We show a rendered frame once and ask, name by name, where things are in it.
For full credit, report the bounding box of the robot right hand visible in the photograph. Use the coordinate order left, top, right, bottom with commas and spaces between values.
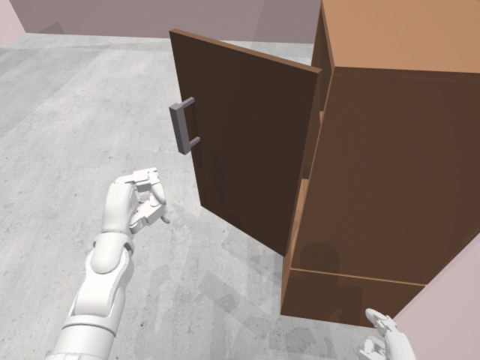
359, 308, 417, 360

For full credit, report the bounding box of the robot left hand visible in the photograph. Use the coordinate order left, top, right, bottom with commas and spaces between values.
101, 167, 170, 240

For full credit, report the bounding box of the cupboard door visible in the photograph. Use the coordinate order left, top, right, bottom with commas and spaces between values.
169, 28, 323, 257

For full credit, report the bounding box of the left robot forearm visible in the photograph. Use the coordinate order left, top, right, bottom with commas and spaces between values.
45, 232, 134, 360

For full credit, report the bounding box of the handle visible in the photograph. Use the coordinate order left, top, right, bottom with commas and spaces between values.
169, 97, 200, 155

